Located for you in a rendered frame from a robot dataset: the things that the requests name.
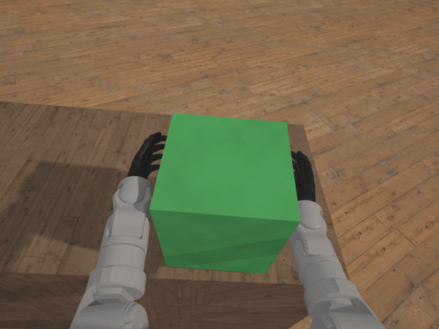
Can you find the left robot forearm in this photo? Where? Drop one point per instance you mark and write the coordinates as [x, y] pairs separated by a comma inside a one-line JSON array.
[[119, 275]]

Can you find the left robot upper arm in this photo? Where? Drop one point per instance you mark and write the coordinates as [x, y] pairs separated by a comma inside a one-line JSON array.
[[123, 315]]

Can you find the robot right hand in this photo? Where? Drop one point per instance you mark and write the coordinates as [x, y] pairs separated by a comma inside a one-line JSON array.
[[304, 179]]

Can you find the carton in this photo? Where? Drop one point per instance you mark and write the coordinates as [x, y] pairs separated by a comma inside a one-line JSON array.
[[225, 195]]

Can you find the pedestal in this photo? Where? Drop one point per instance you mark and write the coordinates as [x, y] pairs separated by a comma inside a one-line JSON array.
[[59, 169]]

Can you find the robot left hand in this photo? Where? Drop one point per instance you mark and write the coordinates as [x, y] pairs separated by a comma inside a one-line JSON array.
[[141, 164]]

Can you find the right robot upper arm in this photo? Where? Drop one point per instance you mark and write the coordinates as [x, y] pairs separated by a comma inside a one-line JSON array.
[[339, 320]]

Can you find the right robot forearm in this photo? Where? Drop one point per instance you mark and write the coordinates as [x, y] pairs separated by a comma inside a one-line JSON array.
[[325, 283]]

